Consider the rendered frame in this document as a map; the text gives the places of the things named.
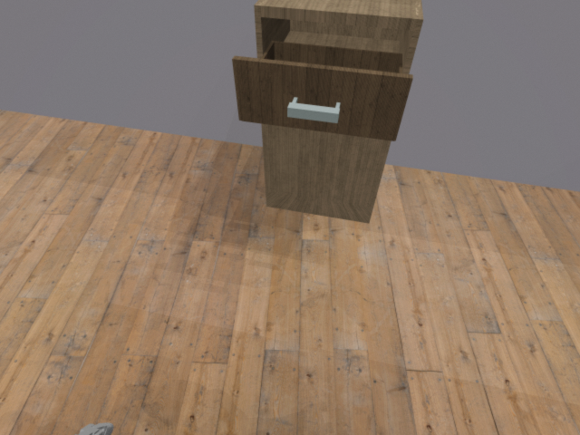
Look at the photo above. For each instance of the drawer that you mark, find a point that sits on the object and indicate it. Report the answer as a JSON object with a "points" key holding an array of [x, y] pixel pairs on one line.
{"points": [[370, 86]]}

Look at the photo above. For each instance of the handle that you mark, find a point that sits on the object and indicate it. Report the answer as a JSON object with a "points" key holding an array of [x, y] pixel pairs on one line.
{"points": [[313, 112]]}

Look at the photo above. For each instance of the cabinet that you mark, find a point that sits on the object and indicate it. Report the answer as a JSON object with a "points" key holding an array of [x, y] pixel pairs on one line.
{"points": [[323, 173]]}

